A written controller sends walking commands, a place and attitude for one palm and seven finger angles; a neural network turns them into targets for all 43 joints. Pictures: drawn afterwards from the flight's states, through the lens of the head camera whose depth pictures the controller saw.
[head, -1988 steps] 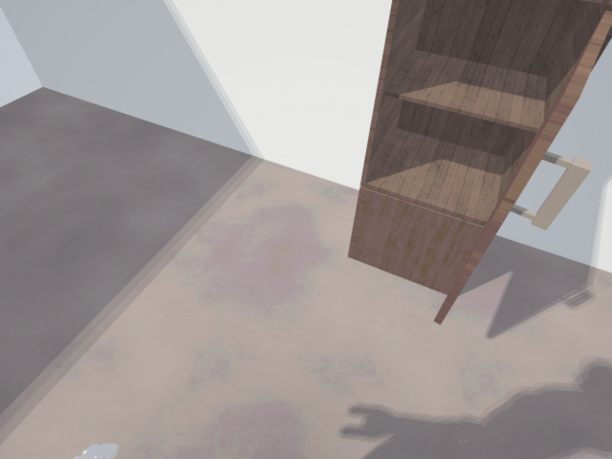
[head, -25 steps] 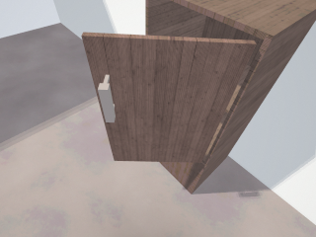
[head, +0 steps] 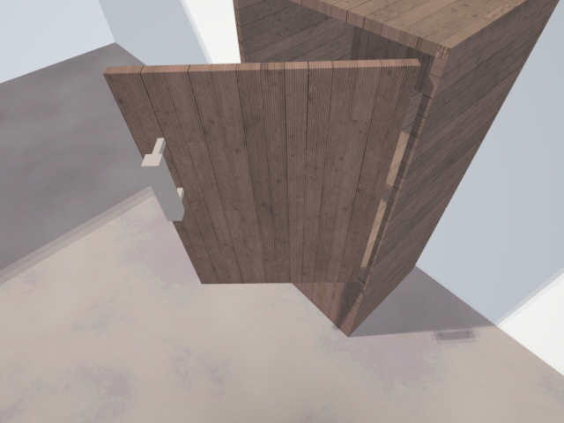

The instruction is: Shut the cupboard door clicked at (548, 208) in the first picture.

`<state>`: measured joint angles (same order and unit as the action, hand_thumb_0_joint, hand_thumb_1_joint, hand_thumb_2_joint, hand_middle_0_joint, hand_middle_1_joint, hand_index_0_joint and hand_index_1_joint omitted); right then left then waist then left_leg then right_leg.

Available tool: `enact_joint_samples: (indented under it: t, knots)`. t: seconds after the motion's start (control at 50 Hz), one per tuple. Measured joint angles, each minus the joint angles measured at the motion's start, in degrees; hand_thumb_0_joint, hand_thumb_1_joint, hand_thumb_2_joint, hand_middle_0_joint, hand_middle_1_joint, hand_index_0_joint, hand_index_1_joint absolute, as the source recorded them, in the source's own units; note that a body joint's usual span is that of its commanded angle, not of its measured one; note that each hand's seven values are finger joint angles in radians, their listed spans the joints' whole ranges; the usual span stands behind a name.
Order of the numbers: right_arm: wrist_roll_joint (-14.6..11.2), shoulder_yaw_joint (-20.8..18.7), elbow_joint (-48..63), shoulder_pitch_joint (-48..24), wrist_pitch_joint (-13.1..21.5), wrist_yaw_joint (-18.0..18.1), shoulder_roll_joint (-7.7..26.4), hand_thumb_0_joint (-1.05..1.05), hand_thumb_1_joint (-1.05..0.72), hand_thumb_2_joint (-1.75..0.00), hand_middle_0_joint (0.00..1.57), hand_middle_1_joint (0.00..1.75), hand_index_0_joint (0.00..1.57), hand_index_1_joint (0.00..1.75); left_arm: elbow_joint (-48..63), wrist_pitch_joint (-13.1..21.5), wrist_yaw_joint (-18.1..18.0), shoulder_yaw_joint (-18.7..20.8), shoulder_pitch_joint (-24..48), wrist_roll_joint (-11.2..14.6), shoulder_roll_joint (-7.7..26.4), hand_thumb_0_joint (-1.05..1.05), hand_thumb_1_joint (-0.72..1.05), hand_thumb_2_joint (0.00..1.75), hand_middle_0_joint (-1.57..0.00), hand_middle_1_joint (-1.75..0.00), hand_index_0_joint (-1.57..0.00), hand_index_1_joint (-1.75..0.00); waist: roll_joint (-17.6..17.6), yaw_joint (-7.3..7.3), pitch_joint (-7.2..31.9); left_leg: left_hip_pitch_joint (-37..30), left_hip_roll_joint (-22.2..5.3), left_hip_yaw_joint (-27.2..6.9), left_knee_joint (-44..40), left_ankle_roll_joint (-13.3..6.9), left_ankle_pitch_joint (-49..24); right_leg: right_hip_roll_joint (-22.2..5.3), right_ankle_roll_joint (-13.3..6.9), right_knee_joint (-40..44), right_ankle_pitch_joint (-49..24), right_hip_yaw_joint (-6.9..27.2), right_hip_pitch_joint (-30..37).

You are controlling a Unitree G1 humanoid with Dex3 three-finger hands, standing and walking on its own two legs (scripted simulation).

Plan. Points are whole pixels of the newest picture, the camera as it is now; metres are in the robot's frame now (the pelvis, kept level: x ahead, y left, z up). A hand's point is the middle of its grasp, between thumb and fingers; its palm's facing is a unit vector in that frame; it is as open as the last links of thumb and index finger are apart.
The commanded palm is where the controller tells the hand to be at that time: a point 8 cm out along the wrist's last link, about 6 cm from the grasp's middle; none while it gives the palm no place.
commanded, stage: come to a stop and stand still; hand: left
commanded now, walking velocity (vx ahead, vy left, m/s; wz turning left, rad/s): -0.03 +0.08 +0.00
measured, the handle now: (168, 180) +0.45 +0.22 +0.08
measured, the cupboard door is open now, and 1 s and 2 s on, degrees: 47 47 47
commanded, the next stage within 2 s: look again from close up in 0.68 s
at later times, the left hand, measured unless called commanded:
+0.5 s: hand out of the picture -0.03 +0.27 -0.18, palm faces +0.00 -0.97 -0.23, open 7.4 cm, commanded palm none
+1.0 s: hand out of the picture -0.05 +0.24 -0.18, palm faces +0.00 -0.98 -0.18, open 7.4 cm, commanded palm none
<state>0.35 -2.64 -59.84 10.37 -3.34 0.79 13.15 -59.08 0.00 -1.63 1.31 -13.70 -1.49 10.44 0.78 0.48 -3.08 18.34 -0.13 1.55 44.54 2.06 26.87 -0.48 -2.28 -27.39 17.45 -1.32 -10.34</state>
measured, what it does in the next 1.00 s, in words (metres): steps on the spot: left foot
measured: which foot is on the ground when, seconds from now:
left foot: up 0.00-0.12, down 0.14-1.00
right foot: down 0.00-1.00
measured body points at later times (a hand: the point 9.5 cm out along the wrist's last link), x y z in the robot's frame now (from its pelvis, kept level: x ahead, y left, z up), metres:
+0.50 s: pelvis -0.06 +0.07 -0.01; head -0.05 +0.08 +0.44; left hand -0.02 +0.32 -0.16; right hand -0.01 -0.16 -0.16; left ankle -0.04 +0.15 -0.74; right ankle -0.03 -0.09 -0.74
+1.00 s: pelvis -0.05 +0.07 +0.00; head -0.04 +0.08 +0.45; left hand -0.05 +0.29 -0.17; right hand -0.02 -0.16 -0.15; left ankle -0.04 +0.15 -0.74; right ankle -0.03 -0.09 -0.74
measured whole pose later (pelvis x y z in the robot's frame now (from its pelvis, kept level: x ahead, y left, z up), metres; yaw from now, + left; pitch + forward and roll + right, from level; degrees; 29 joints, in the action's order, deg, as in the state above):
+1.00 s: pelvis -0.05 +0.07 +0.00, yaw +0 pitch -1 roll +0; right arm 0.5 0.1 -62.2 13.5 1.2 0.5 9.9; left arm -62.6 0.1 -1.6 -1.3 -17.1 -1.2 9.8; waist -1.4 0.5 -1.8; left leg 12.0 2.3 4.8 26.1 -3.7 13.4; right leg -4.4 3.8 -26.0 12.6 0.8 -12.3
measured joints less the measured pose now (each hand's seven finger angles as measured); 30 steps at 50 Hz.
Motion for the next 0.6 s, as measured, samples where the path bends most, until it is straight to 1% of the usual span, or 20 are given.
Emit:
enact_joint_samples:
  t: [0.04,0.08,0.1,0.12,0.14,0.16,0.2,0.28,0.34,0.48,0.6]
  knots:
    - [-0.1,0.3,-0.5,0.7,0.1,0.1,0.0,0.0,-0.91,-0.9,0.2,0.3,0.19,0.3,-0.1,0.2,-0.1,0.0,0.4,0.1,-0.1,0.0,0.91,0.9,-0.2,-0.29,-0.2,-0.3,-0.5,0.08,0.0,-1.8,-0.1,0.1,-3.1,0.3,-0.6,-0.3,0.2,0.5,-0.4,0.0,0.1]
    - [-0.2,0.5,-0.8,1.1,0.3,0.2,-0.2,0.0,-0.91,-0.9,0.2,0.3,0.19,0.3,-0.4,0.1,-0.1,0.0,0.8,0.2,-0.1,0.0,0.91,0.9,-0.2,-0.29,-0.2,-0.3,-1.1,0.07,-0.1,-4.0,-0.3,0.3,-8.0,0.4,-3.0,-0.6,0.5,0.3,-0.5,-0.1,0.0]
    - [-0.2,0.7,-0.9,1.4,0.6,0.3,-0.3,0.0,-0.91,-0.9,0.2,0.3,0.19,0.3,-0.5,0.0,-0.2,0.0,1.0,0.3,-0.1,0.0,0.91,0.9,-0.2,-0.29,-0.2,-0.3,-1.3,0.0,-0.1,-5.4,-0.4,0.4,-11.7,0.4,-6.1,-0.7,0.8,-0.1,-0.4,-0.2,-0.1]
    - [-0.1,0.8,-1.0,1.7,1.0,0.3,-0.3,0.0,-0.91,-0.9,0.2,0.3,0.19,0.3,-0.8,-0.2,-0.2,0.0,1.1,0.5,-0.2,0.0,0.91,0.9,-0.2,-0.29,-0.2,-0.3,-1.1,-0.12,0.0,-6.9,-1.0,0.2,-15.5,0.1,-11.0,-0.5,1.1,-0.7,-0.2,-0.6,-0.4]
    - [0.0,0.9,-0.7,2.1,1.4,0.2,0.0,0.0,-0.91,-0.9,0.2,0.3,0.19,0.3,-0.9,0.1,-0.6,-0.2,1.2,0.6,-0.5,0.0,0.91,0.9,-0.2,-0.29,-0.2,-0.3,-0.1,-0.28,0.1,-7.1,-1.9,0.1,-16.0,-0.4,-12.0,0.2,1.4,-1.4,0.1,-1.1,-0.8]
    - [0.1,0.8,-0.1,2.2,1.6,0.2,0.2,0.0,-0.91,-0.9,0.2,0.3,0.19,0.3,-0.9,0.5,-1.0,-0.4,1.2,0.5,-0.9,0.0,0.91,0.9,-0.2,-0.29,-0.2,-0.3,0.5,-0.5,-0.1,-6.5,-2.3,0.0,-14.8,-0.8,-9.9,0.4,1.8,-2.2,0.3,-1.4,-1.2]
    - [0.5,0.9,1.2,2.4,2.4,0.3,-0.3,0.0,-0.91,-0.9,0.2,0.3,0.19,0.3,-0.3,0.8,-1.3,-0.7,0.7,0.4,-1.1,0.0,0.91,0.9,-0.2,-0.29,-0.2,-0.3,0.1,-0.7,-0.4,-5.6,-1.7,0.8,-12.6,-1.6,-8.1,-0.3,2.3,-3.7,0.5,-0.7,-2.1]
    - [0.5,1.5,3.1,3.4,3.2,0.3,-1.9,0.0,-0.91,-0.9,0.2,0.3,0.19,0.3,0.5,-0.2,-1.1,-1.3,-0.1,0.4,-0.8,0.0,0.91,0.9,-0.2,-0.29,-0.2,-0.3,-0.3,-1.01,0.1,-5.4,-0.3,2.0,-11.1,-3.2,-8.2,-1.7,3.8,-5.3,0.5,0.6,-2.6]
    - [0.6,2.0,3.4,3.9,3.2,0.4,-3.1,0.0,-0.92,-0.9,0.2,0.3,0.2,0.3,1.0,-1.0,-0.8,-1.4,-0.1,0.3,-0.2,0.0,0.91,0.9,-0.2,-0.29,-0.2,-0.3,-0.4,-0.83,0.6,-5.2,0.4,2.4,-11.2,-4.2,-8.7,-2.4,4.3,-5.0,-0.3,1.0,-2.6]
    - [0.9,2.2,3.5,4.9,2.9,-0.6,-2.9,0.01,-0.94,-0.9,0.21,0.3,0.2,0.3,2.0,-1.5,-0.2,-1.3,-1.7,-0.1,1.2,0.0,0.91,0.9,-0.2,-0.29,-0.2,-0.3,-1.1,-0.51,1.5,-4.1,2.2,3.2,-13.8,-6.0,-11.5,-3.8,3.2,-3.4,-2.3,1.9,-4.3]
    - [0.8,2.4,2.2,5.4,3.2,-0.8,-2.8,0.01,-0.92,-0.9,0.21,0.3,0.2,0.3,0.5,-1.2,0.0,-1.5,-4.2,-0.1,1.6,0.0,0.91,0.9,-0.19,-0.29,-0.2,-0.3,-1.4,-0.14,1.7,-4.1,2.8,3.5,-15.7,-6.6,-12.9,-4.3,3.4,-1.6,-3.7,2.3,-4.4]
